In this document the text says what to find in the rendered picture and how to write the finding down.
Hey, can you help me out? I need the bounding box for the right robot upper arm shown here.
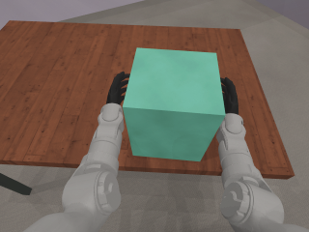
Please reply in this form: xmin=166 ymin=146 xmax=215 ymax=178
xmin=219 ymin=181 xmax=309 ymax=232

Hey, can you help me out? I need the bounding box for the left robot hand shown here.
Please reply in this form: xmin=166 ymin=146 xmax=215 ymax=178
xmin=106 ymin=72 xmax=130 ymax=105

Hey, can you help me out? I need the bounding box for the right robot hand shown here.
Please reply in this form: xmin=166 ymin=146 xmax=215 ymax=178
xmin=220 ymin=77 xmax=239 ymax=115

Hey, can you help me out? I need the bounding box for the robot right forearm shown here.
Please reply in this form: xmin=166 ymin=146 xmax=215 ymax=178
xmin=216 ymin=113 xmax=285 ymax=216

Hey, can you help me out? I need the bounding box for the robot left forearm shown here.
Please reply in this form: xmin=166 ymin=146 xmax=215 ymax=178
xmin=62 ymin=102 xmax=125 ymax=207

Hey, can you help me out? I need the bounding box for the table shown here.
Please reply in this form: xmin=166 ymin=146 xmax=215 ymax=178
xmin=0 ymin=20 xmax=295 ymax=195

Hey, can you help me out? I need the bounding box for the carton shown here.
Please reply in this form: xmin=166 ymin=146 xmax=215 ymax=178
xmin=123 ymin=47 xmax=226 ymax=161

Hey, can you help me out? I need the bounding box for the left robot upper arm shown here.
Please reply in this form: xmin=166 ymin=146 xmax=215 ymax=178
xmin=23 ymin=170 xmax=122 ymax=232

